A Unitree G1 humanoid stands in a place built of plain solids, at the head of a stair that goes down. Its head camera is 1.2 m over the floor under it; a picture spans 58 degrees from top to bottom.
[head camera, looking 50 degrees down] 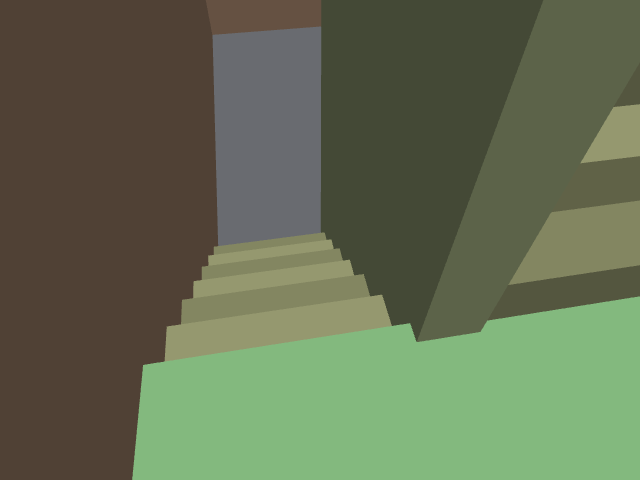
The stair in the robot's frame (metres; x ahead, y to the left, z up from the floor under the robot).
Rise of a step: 0.20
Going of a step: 0.24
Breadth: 0.81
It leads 10 degrees to the left of straight ahead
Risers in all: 7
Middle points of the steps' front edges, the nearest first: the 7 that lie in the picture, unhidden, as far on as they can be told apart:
0.60 0.12 0.00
0.84 0.16 -0.20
1.07 0.20 -0.40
1.31 0.24 -0.60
1.54 0.28 -0.80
1.78 0.32 -1.00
2.02 0.36 -1.20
